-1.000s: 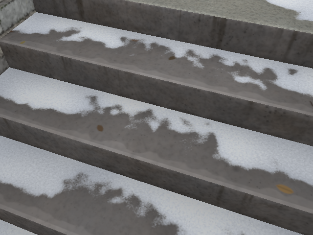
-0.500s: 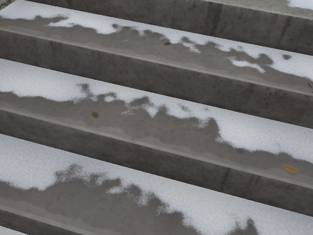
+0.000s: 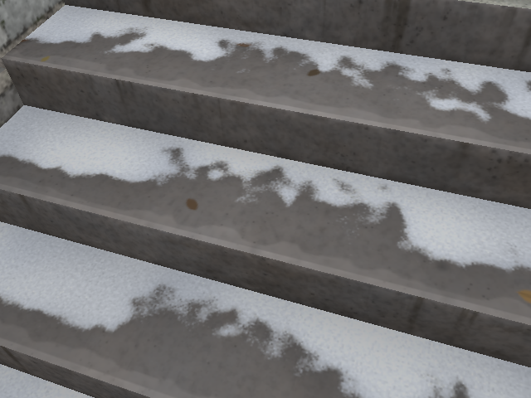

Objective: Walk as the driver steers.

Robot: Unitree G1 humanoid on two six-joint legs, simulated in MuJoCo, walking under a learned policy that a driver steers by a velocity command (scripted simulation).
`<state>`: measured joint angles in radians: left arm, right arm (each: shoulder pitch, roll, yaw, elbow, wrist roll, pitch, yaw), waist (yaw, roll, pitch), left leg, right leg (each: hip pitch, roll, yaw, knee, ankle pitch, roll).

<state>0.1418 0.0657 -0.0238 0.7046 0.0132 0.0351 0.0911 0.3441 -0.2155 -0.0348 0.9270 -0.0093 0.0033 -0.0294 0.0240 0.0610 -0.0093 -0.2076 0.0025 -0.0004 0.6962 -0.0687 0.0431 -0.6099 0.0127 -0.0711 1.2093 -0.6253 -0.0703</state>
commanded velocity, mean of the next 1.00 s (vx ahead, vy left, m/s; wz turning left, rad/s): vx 0.46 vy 0.00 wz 0.00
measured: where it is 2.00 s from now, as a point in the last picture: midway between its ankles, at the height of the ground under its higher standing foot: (389, 49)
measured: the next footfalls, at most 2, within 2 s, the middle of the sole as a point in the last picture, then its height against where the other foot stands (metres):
left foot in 0.44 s outside the picture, level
right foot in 0.96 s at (345, 380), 0.15 m higher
